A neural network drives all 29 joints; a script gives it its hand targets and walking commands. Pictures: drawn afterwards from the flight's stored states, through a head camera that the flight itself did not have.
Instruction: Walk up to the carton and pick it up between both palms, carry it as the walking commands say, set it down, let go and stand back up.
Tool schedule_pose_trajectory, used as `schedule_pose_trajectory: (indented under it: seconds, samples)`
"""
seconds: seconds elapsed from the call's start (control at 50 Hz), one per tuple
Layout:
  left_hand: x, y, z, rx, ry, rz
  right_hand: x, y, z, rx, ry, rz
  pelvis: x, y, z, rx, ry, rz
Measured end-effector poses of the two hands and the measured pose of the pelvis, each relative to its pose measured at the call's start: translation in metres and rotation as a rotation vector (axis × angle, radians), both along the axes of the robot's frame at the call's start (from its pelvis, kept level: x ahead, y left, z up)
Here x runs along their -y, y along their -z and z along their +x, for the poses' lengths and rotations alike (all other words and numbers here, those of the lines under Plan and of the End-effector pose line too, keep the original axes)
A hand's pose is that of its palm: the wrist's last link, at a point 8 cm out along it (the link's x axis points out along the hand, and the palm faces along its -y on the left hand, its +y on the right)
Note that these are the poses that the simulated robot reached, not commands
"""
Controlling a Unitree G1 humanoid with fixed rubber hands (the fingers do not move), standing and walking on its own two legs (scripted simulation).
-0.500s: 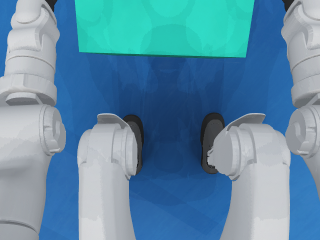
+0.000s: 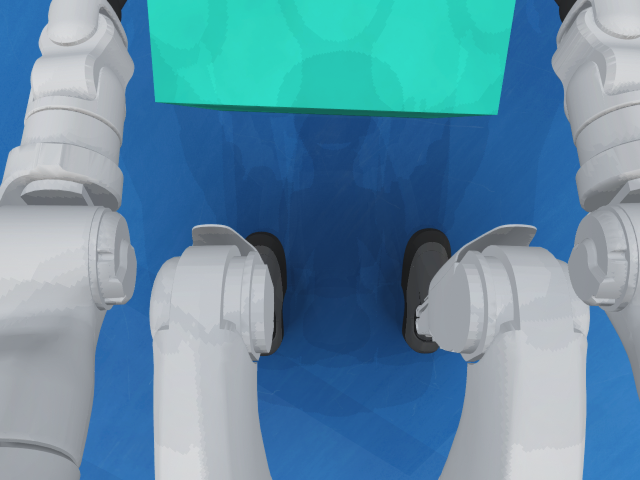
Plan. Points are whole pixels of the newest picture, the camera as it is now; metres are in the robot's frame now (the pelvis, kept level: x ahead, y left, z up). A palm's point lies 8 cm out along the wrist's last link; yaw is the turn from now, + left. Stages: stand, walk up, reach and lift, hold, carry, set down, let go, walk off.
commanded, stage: reach and lift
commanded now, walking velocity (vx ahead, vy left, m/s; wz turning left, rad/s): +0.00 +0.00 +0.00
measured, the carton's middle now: (329, 14) +0.53 +0.03 -0.25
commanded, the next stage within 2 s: none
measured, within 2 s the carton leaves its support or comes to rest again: leaves its support in 0.94 s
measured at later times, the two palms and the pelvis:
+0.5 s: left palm out of the picture +0.53 +0.22 -0.17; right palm out of the picture +0.54 -0.17 -0.17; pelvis +0.00 +0.00 +0.01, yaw +0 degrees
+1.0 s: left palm out of the picture +0.53 +0.21 -0.17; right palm out of the picture +0.54 -0.17 -0.17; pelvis -0.01 +0.00 +0.01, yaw +0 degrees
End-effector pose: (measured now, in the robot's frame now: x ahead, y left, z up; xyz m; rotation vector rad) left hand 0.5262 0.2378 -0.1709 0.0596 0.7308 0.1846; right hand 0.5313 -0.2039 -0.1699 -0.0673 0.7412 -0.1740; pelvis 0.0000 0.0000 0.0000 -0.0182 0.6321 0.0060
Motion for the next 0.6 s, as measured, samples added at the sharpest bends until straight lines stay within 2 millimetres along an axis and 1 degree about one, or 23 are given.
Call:
schedule_pose_trajectory:
  seconds: [0.22, 0.44, 0.6]
  samples:
    - [0.015, 0.003, 0.003, 0.005, 0.014, -0.018, -0.009, 0.003, 0.001, 0.003, -0.005, 0.013, 0.000, -0.001, -0.003, -0.007, 0.003, 0.000]
    - [0.019, -0.001, 0.002, 0.001, 0.026, -0.018, -0.033, 0.000, 0.006, 0.012, -0.029, 0.034, 0.000, -0.005, -0.004, -0.018, -0.002, 0.003]
    - [0.024, -0.001, 0.001, -0.001, 0.044, -0.021, -0.030, -0.001, 0.003, 0.009, -0.028, 0.024, -0.001, -0.009, -0.006, -0.024, -0.004, 0.000]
